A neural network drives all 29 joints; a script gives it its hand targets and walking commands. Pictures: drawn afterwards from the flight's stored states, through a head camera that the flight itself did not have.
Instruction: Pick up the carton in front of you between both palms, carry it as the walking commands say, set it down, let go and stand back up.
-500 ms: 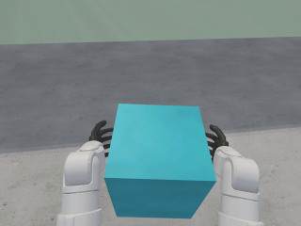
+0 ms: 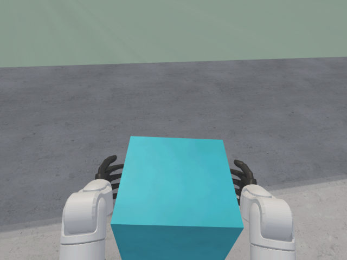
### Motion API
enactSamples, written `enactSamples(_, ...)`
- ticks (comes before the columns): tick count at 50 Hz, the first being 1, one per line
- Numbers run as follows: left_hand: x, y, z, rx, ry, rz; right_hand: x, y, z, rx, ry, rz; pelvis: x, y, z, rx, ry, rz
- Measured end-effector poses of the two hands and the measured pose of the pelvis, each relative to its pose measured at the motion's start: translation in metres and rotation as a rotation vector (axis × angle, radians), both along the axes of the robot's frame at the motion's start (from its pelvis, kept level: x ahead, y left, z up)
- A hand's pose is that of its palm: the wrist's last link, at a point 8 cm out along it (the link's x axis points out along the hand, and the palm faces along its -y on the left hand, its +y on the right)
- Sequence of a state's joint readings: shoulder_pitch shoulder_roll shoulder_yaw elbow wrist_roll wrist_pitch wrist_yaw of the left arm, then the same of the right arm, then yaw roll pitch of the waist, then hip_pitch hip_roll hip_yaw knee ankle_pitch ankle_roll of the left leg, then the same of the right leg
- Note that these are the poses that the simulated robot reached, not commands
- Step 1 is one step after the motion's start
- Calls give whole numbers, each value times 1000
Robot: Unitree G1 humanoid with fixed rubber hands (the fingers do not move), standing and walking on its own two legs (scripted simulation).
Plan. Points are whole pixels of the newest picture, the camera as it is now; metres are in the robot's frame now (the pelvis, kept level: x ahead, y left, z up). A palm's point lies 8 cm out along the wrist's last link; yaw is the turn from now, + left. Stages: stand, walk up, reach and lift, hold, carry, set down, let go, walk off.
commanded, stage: carry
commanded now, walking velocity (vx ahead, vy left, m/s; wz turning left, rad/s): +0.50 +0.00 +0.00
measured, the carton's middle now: (173, 206) +0.27 +0.00 +0.02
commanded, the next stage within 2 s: none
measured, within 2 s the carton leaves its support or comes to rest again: neither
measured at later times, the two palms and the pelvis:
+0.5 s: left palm (137, 103) +0.57 +0.13 +0.09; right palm (230, 107) +0.59 -0.17 +0.08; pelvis +0.32 -0.04 +0.01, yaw +3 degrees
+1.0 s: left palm (136, 58) +0.92 +0.18 +0.08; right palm (205, 61) +0.91 -0.12 +0.09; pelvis +0.64 +0.03 +0.02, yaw +0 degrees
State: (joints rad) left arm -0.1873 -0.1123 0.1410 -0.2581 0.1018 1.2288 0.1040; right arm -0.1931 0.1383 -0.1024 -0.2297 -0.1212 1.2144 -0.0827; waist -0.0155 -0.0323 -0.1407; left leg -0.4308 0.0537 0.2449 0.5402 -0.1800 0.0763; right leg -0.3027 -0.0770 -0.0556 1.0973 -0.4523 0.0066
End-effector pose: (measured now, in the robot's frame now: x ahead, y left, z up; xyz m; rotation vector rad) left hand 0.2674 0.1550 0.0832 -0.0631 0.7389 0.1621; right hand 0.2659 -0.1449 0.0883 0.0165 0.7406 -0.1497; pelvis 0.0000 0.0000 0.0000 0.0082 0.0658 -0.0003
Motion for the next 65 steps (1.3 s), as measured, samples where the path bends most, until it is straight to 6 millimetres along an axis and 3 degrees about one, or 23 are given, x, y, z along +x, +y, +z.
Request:
enactSamples(7, 76, -2, 11, -4, 13, -24, 68, -2, 11, 7, 13, -33, 75, 7, 21, -25, 15, 1)
enactSamples(14, 166, -9, 30, 10, -73, 4, 167, -9, 27, 20, -72, -4, 171, -7, 18, -16, 11, 8)
enactSamples(20, 257, -28, 17, 46, -75, 25, 265, -28, 4, 58, -74, 18, 263, -29, -6, -26, -3, 39)
enactSamples(24, 296, -29, 3, 45, 29, 52, 312, -28, -9, 63, 30, 39, 306, -37, 6, -11, 9, 58)
enactSamples(27, 324, -26, 5, 42, 49, 73, 347, -25, -7, 57, 49, 63, 339, -39, 16, 1, 15, 57)
enactSamples(31, 373, -20, 16, 40, 13, 79, 398, -19, 5, 50, 13, 73, 388, -35, 23, 9, 20, 50)
enactSamples(36, 449, -9, 26, 32, -58, 57, 467, -9, 17, 43, -57, 52, 460, -19, 18, 3, 13, 47)
enactSamples(42, 552, 15, 7, -5, -91, 27, 559, 16, 8, 9, -91, 20, 557, 11, -9, 9, -10, 16)
enactSamples(45, 591, 21, -3, -14, -11, 9, 592, 21, -1, 3, -11, -1, 590, 22, -1, -3, -2, 0)
enactSamples(49, 636, 22, -1, -17, 35, -16, 630, 23, 2, 2, 35, -28, 633, 29, 15, -25, 8, -5)
enactSamples(58, 752, 22, 28, -5, -65, 2, 753, 22, 30, 12, -64, -6, 751, 23, 22, -32, 14, 10)
enactSamples(61, 796, 16, 27, 5, -78, 17, 801, 16, 26, 21, -77, 10, 800, 14, 14, -23, 8, 15)
enactSamples(65, 860, 3, 13, 30, -77, 35, 870, 3, 3, 47, -77, 27, 868, -2, -7, -19, -13, 38)
